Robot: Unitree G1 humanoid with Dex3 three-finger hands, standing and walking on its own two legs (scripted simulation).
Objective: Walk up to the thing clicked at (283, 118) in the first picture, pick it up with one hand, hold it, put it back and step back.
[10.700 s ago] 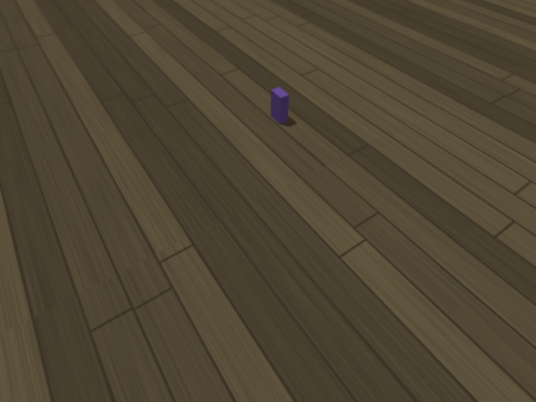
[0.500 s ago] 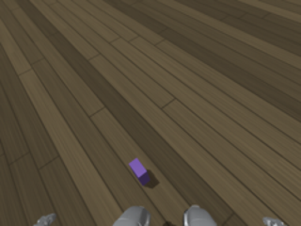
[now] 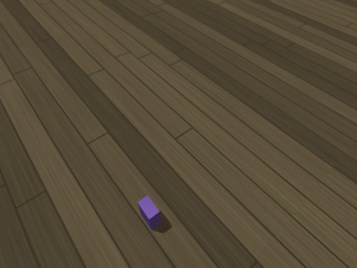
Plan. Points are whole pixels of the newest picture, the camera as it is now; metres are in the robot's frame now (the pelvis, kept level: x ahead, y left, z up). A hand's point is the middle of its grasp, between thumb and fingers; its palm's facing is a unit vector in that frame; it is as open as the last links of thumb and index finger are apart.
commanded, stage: walk up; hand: left
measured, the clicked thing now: (149, 213) +0.45 +0.13 -0.67
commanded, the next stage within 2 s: none
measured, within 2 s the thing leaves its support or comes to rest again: neither
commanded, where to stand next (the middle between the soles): +0.04 +0.00 m, yaw -3 degrees
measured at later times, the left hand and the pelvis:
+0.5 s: hand out of the picture +0.10 +0.29 -0.16, palm faces -0.07 -0.93 -0.37, open 7.4 cm; pelvis -0.01 +0.01 -0.01, yaw -4 degrees
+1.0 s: hand out of the picture +0.04 +0.31 -0.14, palm faces -0.08 -0.92 -0.39, open 7.4 cm; pelvis +0.01 +0.03 +0.00, yaw -4 degrees
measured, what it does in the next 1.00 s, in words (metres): steps on the spot: left foot, then right foot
